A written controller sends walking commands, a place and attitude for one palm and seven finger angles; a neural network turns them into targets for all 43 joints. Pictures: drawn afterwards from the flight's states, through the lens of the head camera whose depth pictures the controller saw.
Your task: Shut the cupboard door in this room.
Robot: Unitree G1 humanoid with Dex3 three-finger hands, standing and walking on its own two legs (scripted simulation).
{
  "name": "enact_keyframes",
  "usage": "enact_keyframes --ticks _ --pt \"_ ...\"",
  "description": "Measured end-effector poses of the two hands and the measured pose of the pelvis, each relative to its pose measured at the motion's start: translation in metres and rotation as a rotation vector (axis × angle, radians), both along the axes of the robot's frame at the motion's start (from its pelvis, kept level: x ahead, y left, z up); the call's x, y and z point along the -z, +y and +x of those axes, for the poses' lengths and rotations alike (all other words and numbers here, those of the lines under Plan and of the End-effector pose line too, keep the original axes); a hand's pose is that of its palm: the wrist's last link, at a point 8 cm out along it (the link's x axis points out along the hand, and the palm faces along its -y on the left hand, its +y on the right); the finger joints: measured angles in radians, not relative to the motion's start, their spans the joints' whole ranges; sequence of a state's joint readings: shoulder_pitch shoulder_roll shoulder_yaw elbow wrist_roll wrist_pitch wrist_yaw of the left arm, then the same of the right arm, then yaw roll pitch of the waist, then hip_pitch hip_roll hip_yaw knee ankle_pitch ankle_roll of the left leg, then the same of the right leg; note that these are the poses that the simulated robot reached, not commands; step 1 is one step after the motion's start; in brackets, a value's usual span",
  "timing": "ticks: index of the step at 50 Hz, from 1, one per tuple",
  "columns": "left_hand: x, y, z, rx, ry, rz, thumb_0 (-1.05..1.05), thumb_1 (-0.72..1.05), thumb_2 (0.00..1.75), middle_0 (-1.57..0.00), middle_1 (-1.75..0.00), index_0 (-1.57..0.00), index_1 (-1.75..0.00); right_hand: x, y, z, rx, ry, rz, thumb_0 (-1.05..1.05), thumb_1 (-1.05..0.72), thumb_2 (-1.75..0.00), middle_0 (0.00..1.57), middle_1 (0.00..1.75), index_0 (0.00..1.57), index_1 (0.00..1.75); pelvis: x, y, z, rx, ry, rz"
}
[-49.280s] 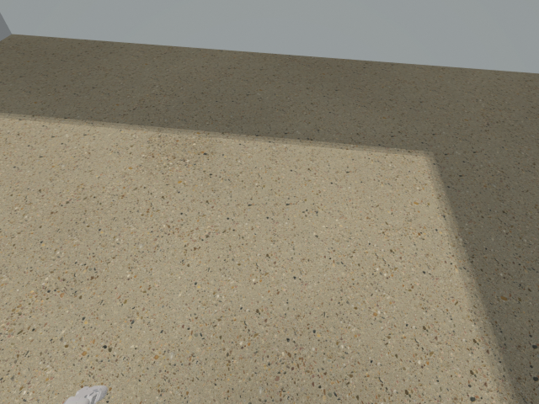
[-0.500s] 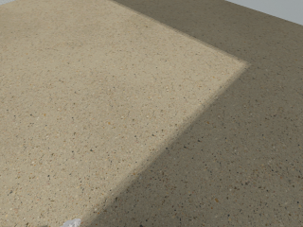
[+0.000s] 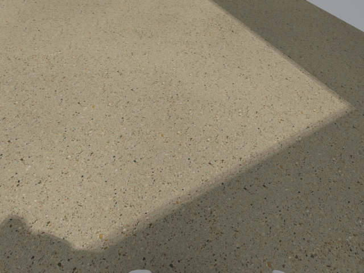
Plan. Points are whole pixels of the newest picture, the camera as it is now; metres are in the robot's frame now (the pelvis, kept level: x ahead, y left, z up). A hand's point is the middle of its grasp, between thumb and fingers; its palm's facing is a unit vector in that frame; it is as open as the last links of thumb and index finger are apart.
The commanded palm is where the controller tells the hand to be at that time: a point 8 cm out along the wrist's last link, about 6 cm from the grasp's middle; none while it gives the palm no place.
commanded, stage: turn or walk to find it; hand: left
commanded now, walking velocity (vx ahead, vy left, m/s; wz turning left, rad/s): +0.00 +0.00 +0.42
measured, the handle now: out of the picture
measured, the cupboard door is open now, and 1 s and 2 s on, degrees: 64 64 64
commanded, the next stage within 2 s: none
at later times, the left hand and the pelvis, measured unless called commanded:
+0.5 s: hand out of the picture +0.09 +0.17 -0.14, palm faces +0.20 -0.94 -0.27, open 7.4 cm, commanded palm none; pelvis +0.02 -0.04 +0.01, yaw +13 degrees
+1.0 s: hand out of the picture -0.04 +0.21 -0.16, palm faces +0.47 -0.85 -0.25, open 7.4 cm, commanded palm none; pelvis +0.02 +0.00 +0.01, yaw +25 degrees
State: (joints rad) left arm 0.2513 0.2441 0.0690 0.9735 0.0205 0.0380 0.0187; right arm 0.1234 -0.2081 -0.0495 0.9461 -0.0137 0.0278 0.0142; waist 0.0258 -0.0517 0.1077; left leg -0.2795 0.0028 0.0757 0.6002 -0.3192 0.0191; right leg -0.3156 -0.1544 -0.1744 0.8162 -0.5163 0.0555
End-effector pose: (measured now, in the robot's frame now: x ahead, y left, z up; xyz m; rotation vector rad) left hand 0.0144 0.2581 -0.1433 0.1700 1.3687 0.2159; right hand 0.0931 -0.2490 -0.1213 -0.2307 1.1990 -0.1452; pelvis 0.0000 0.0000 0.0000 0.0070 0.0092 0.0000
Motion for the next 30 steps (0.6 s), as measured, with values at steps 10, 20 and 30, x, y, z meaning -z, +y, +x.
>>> enact_keyframes --ticks 10,20,30 --pt "-0.021 0.013 0.023 -0.049 -0.074 0.01 0.01 0.91 0.89 -0.2 -0.3 -0.2 -0.3 -0.015 0.02 0.018 -0.062 -0.012 0.006 0.0 -0.91 -0.9 0.2 0.3 0.21 0.3 -0.017 0.004 0.009 -0.069 0.007 -0.029" --pt "-0.031 -0.027 0.067 -0.046 -0.218 0.052 0.01 0.9 0.89 -0.2 -0.3 -0.2 -0.3 0.022 -0.011 0.005 -0.066 0.087 0.07 0.0 -0.91 -0.9 0.2 0.3 0.21 0.3 -0.003 -0.031 0.02 -0.158 0.011 0.006" --pt "-0.04 -0.059 0.03 -0.16 -0.188 0.047 0.0 0.9 0.89 -0.2 -0.3 -0.21 -0.3 0.019 -0.032 0.026 -0.15 0.15 0.061 0.0 -0.91 -0.9 0.2 0.3 0.2 0.3 -0.013 -0.045 0.025 -0.27 -0.007 0.029"
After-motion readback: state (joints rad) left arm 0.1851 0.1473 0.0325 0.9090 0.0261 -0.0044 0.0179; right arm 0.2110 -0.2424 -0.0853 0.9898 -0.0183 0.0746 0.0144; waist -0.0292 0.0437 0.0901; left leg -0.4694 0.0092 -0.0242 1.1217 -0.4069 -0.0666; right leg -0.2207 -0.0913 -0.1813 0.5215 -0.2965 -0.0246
